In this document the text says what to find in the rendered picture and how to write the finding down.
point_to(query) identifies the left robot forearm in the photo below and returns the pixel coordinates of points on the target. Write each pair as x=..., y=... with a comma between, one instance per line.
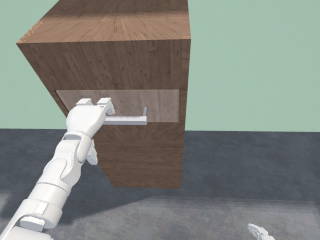
x=43, y=207

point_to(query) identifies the handle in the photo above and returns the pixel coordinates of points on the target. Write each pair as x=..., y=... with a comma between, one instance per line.
x=127, y=120

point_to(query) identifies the drawer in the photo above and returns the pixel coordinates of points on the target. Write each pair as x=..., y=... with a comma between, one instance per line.
x=162, y=104

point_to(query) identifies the left robot hand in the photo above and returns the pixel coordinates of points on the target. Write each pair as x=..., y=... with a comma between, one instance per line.
x=88, y=119

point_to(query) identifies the left robot upper arm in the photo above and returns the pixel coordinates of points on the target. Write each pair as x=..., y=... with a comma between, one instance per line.
x=19, y=233

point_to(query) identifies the right robot hand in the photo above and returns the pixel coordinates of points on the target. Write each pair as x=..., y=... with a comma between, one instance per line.
x=259, y=232

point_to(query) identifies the cabinet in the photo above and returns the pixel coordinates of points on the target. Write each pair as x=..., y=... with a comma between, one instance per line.
x=120, y=45

